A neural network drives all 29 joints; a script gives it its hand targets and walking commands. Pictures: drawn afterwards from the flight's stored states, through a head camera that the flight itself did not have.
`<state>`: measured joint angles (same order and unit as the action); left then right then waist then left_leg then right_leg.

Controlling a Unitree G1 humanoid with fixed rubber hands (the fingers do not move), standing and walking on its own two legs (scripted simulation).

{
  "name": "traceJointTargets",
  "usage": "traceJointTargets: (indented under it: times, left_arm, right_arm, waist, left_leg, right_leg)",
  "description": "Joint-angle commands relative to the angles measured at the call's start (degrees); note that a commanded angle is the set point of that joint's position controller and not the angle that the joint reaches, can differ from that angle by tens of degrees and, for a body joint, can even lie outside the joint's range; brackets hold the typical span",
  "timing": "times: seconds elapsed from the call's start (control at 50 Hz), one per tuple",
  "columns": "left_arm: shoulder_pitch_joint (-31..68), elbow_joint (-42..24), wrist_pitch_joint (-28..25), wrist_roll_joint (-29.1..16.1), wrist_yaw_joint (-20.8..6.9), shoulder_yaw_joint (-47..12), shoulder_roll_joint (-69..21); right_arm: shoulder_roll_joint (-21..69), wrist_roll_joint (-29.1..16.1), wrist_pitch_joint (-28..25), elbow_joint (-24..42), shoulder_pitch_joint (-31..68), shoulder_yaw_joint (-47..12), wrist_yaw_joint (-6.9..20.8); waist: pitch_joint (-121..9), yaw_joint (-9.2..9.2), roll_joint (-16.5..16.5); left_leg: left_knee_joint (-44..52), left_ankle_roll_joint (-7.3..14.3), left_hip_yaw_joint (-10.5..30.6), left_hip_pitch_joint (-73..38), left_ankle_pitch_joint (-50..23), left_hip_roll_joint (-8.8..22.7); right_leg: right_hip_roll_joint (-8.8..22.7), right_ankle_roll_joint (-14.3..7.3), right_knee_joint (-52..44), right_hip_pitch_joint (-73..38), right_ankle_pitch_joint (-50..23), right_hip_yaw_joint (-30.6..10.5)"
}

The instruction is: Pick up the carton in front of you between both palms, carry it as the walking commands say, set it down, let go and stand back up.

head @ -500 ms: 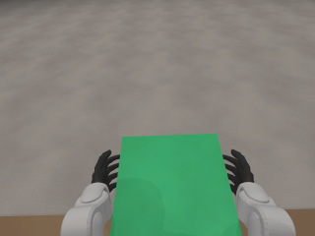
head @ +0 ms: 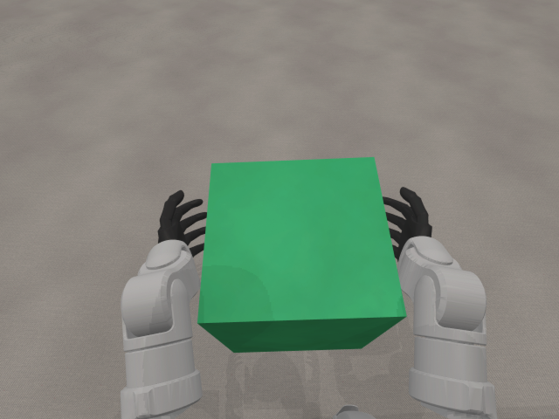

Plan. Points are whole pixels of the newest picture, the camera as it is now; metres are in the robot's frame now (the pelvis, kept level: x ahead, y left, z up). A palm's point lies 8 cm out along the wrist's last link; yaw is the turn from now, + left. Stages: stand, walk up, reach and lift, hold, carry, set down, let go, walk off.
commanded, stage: carry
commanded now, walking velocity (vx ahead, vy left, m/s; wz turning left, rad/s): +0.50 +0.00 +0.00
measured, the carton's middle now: (295, 267) +0.34 +0.00 +0.03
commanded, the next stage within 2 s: none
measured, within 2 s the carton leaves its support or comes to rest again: neither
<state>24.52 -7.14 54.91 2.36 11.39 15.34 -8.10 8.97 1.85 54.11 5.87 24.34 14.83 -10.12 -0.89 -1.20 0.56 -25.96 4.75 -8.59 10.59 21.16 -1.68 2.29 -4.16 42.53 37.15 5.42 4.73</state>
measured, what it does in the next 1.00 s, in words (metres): goes down: right foot, then left foot 0.14 m lower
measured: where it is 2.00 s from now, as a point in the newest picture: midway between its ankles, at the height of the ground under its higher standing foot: (271, 201)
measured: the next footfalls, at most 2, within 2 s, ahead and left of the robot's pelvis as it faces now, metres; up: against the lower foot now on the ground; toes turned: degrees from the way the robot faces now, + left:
right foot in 0.06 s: +0.16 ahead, -0.09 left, +0.00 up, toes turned -4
left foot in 0.50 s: +0.53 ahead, +0.09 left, -0.14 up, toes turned +3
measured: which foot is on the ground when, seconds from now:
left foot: down 0.00-0.08, up 0.10-0.48, down 0.50-0.92, up 0.94-1.00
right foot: up 0.00-0.04, down 0.06-0.52, up 0.54-0.90, down 0.92-1.00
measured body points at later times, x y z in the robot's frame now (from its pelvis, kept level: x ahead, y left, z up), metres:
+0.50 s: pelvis +0.36 +0.02 -0.11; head +0.37 +0.02 +0.34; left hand +0.69 +0.19 +0.01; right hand +0.70 -0.13 +0.00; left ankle +0.50 +0.09 -0.84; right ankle +0.13 -0.09 -0.72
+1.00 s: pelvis +0.70 +0.01 -0.15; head +0.75 +0.01 +0.30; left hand +1.03 +0.17 -0.11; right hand +1.03 -0.14 -0.11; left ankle +0.52 +0.09 -0.79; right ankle +0.79 -0.05 -0.87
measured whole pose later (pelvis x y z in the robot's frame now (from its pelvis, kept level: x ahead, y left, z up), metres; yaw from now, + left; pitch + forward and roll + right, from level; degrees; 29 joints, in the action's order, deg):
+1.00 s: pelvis +0.70 +0.01 -0.15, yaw +1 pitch +6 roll +0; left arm 17.1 1.2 43.0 3.8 9.6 13.6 -9.2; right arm 7.4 1.4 44.3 -0.5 16.6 11.7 -9.2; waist 0.7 -0.6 -1.1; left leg -60.5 0.7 -3.5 17.0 27.7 -2.0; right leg -0.9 -5.8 30.3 28.4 7.9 8.7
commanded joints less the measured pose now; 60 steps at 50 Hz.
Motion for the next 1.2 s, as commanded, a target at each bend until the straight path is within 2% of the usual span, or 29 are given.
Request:
traceJointTargets:
  times: [0.0,0.04,0.06,0.08,0.12,0.14,0.18,0.24,0.28,0.34,0.42,0.46,0.48,0.5,0.52,0.54,0.56,0.58,0.6,0.64,0.72,0.82,0.88,0.9,0.92,0.94,0.96,1.02,1.18]
  left_arm:
    - [24.0,-0.5,0.7,-7.3,-0.7,-35.2,-40.3]
    - [23.0,0.1,1.0,-7.3,-1.2,-34.9,-40.3]
    - [22.1,0.7,1.0,-6.9,-1.2,-34.4,-39.6]
    - [23.1,1.7,1.0,-7.3,-1.1,-34.7,-39.4]
    - [27.1,-0.6,0.6,-10.9,-1.9,-38.2,-42.7]
    - [30.2,-2.4,0.2,-12.7,-2.4,-39.9,-44.6]
    - [35.0,-4.3,-0.9,-14.8,-3.0,-42.3,-46.7]
    - [33.9,-5.1,-2.5,-15.7,-2.8,-42.6,-45.5]
    - [29.5,-4.9,-2.7,-15.1,-2.2,-42.0,-43.6]
    - [23.4,-3.6,-2.5,-13.1,-1.2,-40.2,-41.1]
    - [21.5,-1.3,-1.3,-11.5,-1.1,-39.0,-38.7]
    - [22.4,0.0,-0.8,-10.3,-0.6,-38.2,-38.0]
    - [22.3,0.4,-0.5,-9.5,-0.3,-37.4,-37.4]
    - [23.7,1.0,-0.4,-9.4,0.2,-36.0,-37.4]
    - [23.0,1.4,0.3,-9.7,0.5,-35.7,-36.6]
    - [22.1,0.9,0.6,-10.1,0.9,-34.6,-36.0]
    - [24.6,-0.9,-0.1,-10.6,1.4,-34.1,-36.1]
    - [26.2,-1.8,-0.5,-10.5,1.3,-34.0,-38.4]
    - [27.7,-2.7,-1.3,-10.2,1.1,-33.2,-39.8]
    - [26.9,-1.7,-3.5,-8.7,0.7,-33.0,-41.6]
    - [22.1,0.1,-7.5,-5.7,-0.3,-33.8,-42.1]
    - [17.7,3.0,-10.9,-4.1,-1.8,-34.8,-45.0]
    - [15.8,4.7,-11.8,-3.8,-2.3,-35.1,-45.0]
    - [14.2,5.2,-12.0,-3.6,-2.4,-34.8,-44.8]
    - [12.9,5.3,-12.0,-3.3,-2.2,-34.2,-44.2]
    - [14.1,5.8,-12.0,-3.6,-1.6,-34.0,-42.2]
    - [10.6,6.4,-11.8,-4.3,-1.4,-34.9,-43.4]
    - [14.1,2.2,-11.8,-7.2,-2.4,-38.2,-45.3]
    - [2.2,-10.8,-5.7,-10.9,-3.1,-41.1,-41.8]
  right_arm:
    - [38.9,-7.3,0.6,2.9,25.2,-34.7,-0.2]
    - [38.2,-6.4,1.3,4.0,26.4,-34.8,-0.4]
    - [37.9,-5.8,1.6,4.7,26.8,-34.4,-0.6]
    - [37.8,-4.9,2.0,3.8,25.2,-33.3,-0.7]
    - [37.0,-3.7,1.5,3.8,25.7,-30.9,-1.2]
    - [37.5,-3.6,1.1,4.1,27.1,-30.4,-1.3]
    - [38.8,-3.2,-0.2,3.6,28.2,-29.6,-1.3]
    - [38.3,-4.0,-1.9,4.4,26.9,-31.2,-1.1]
    - [36.7,-4.5,-2.3,5.5,26.0,-31.7,-1.3]
    - [34.5,-4.3,-1.9,6.1,22.5,-31.3,-1.8]
    - [31.6,-3.9,-0.5,6.0,22.4,-30.1,-1.9]
    - [29.7,-3.9,0.1,4.2,20.6,-29.1,-2.0]
    - [28.4,-3.3,0.3,3.9,19.5,-28.4,-2.1]
    - [26.1,-3.3,0.6,3.6,21.1,-27.9,-2.1]
    - [26.1,-4.3,0.7,1.9,21.3,-28.3,-2.8]
    - [27.0,-5.5,0.6,1.8,21.3,-29.1,-3.4]
    - [31.2,-7.5,0.2,2.6,21.3,-30.3,-3.2]
    - [34.8,-9.9,-0.6,4.9,26.9,-32.8,-2.6]
    - [38.5,-11.7,-1.5,5.8,29.0,-35.3,-1.8]
    - [42.2,-13.4,-3.4,6.4,30.8,-37.3,-0.3]
    - [44.6,-13.7,-7.1,5.3,27.8,-40.8,1.3]
    - [46.8,-11.9,-10.0,1.9,22.8,-42.1,2.1]
    - [46.5,-9.4,-10.8,-0.3,19.8,-41.4,1.9]
    - [45.8,-8.6,-10.9,-0.1,19.7,-41.3,1.7]
    - [45.6,-7.7,-10.8,0.1,20.5,-41.1,1.4]
    - [45.5,-7.6,-10.6,-1.7,16.1,-40.8,1.1]
    - [44.1,-7.1,-10.5,-0.5,15.2,-39.9,0.8]
    - [44.8,-4.9,-10.5,-0.8,13.5,-36.8,-0.2]
    - [42.7,-4.6,-5.3,9.1,1.0,-37.4,-1.1]
  waist:
    - [-22.4,2.25,-9.4]
    - [-24.6,8.93,-2.9]
    - [-23.9,9.94,6.9]
    - [-23.1,5.83,20.7]
    - [-22.9,7.52,8.5]
    - [-20.6,6.22,2.5]
    - [-18.6,6.15,-1.0]
    - [-21.6,6.51,3.5]
    - [-19.9,10.05,3.2]
    - [-15.9,11.22,1.3]
    - [-12.2,9.15,6.0]
    - [-13.9,1.95,3.3]
    - [-18.3,-2.83,1.0]
    - [-18.7,-0.67,-9.7]
    - [-24.4,-0.73,-15.4]
    - [-29.7,-3.91,-18.3]
    - [-27.8,-3.11,-7.0]
    - [-28.0,-3.28,-8.2]
    - [-26.5,-2.59,-6.7]
    - [-24.0,-2.22,-2.4]
    - [-25.4,-2.38,-6.0]
    - [-21.2,-3.64,-6.8]
    - [-25.9,-0.26,-7.4]
    - [-28.4,2.06,-6.4]
    - [-30.6,2.61,1.3]
    - [-37.0,2.54,15.4]
    - [-35.7,3.21,11.7]
    - [-25.4,2.83,0.8]
    - [-18.5,2.29,9.5]
  left_leg:
    - [-8.2,3.2,1.5,-12.5,-56.3,11.1]
    - [-28.2,1.0,-1.7,-2.7,-54.3,9.4]
    - [-41.8,-0.4,-0.3,10.6,-32.7,3.8]
    - [-54.7,-2.5,4.3,29.7,7.0,-4.6]
    - [-56.3,-2.1,12.7,40.7,10.3,0.9]
    - [-48.9,-1.5,13.1,40.4,8.8,2.6]
    - [-36.2,-2.2,12.8,35.5,7.7,4.0]
    - [-37.2,-2.3,8.8,32.9,-7.4,3.6]
    - [-27.3,-3.1,9.0,43.0,-20.0,3.9]
    - [-4.3,-3.4,3.3,24.4,-41.5,1.6]
    - [4.2,-1.7,1.9,12.6,-49.4,2.2]
    - [10.4,-1.0,1.0,0.8,-45.6,3.7]
    - [6.2,-1.6,2.8,-10.7,-37.6,5.0]
    - [-6.2,-1.5,6.4,-21.3,-56.0,11.1]
    - [-16.9,3.6,21.3,-35.5,-66.6,19.6]
    - [-9.8,12.4,35.7,-36.6,-41.4,26.1]
    - [-0.1,12.0,39.3,-26.6,-17.9,22.0]
    - [-1.3,13.6,41.5,-25.0,-18.9,23.6]
    - [-4.2,13.1,39.7,-20.9,-29.6,22.8]
    - [-0.7,12.5,33.0,-10.3,-21.9,19.3]
    - [-2.4,11.2,25.0,-13.9,-37.0,16.1]
    - [-0.3,4.6,12.5,-13.6,-51.7,10.7]
    - [-11.5,-0.4,4.7,-12.5,-64.2,9.4]
    - [-18.5,-1.9,3.4,-6.6,-55.7,8.5]
    - [-26.9,-3.7,2.5,3.1,-28.7,6.1]
    - [-45.1,-6.5,4.9,21.8,7.2,-1.9]
    - [-49.2,-5.5,8.6,28.1,8.3,-0.4]
    - [-37.4,-5.1,8.7,29.8,1.5,4.0]
    - [-11.0,-6.5,0.6,22.2,-9.0,3.2]
  right_leg:
    - [-3.5,-2.2,0.2,-12.3,-4.2,4.2]
    - [-5.7,-2.8,-8.9,-29.1,-3.9,5.8]
    - [1.7,-5.3,-10.4,-38.9,-15.5,-7.5]
    - [12.1,-14.8,-14.0,-48.4,-25.7,-29.4]
    - [15.3,-17.9,-13.3,-49.7,-14.1,-34.0]
    - [14.1,-15.7,-13.3,-45.5,-10.6,-31.6]
    - [13.8,-12.9,-14.9,-38.6,-3.3,-28.0]
    - [12.8,-11.3,-12.2,-38.0,-13.2,-21.3]
    - [6.8,-8.0,-6.7,-46.6,-7.9,-17.4]
    - [1.8,-6.4,-4.8,-31.5,5.9,-10.6]
    - [1.1,-3.5,3.4,-28.3,8.7,-7.9]
    - [-0.4,-1.9,20.3,-28.5,0.1,-5.4]
    - [-1.1,-0.8,31.7,-23.3,-0.4,-3.3]
    - [-5.1,0.3,47.0,-8.4,32.1,-1.9]
    - [-5.2,1.1,53.8,7.0,36.6,-6.5]
    - [-4.5,1.6,56.8,13.3,31.9,-6.3]
    - [-2.8,0.2,52.9,12.9,25.3,-7.1]
    - [-1.2,0.0,51.1,14.7,20.5,-8.0]
    - [-0.1,0.2,49.0,14.5,19.7,-8.3]
    - [0.8,0.9,39.5,10.3,19.7,-7.5]
    - [1.2,1.2,25.6,12.3,12.4,-4.4]
    - [-3.7,1.1,-5.1,-2.0,-0.3,4.2]
    - [-6.7,-0.8,-17.9,-23.3,-11.4,8.2]
    - [-4.0,-1.5,-20.1,-35.0,-12.7,4.5]
    - [8.2,-2.4,-16.0,-46.3,-27.9,-9.7]
    - [22.6,-14.1,-16.2,-63.4,-30.5,-32.8]
    - [21.2,-14.3,-19.7,-63.4,-23.0,-35.5]
    - [17.0,-7.1,-23.4,-53.3,-24.5,-22.9]
    - [10.4,-3.2,-27.9,-44.1,-22.5,-5.7]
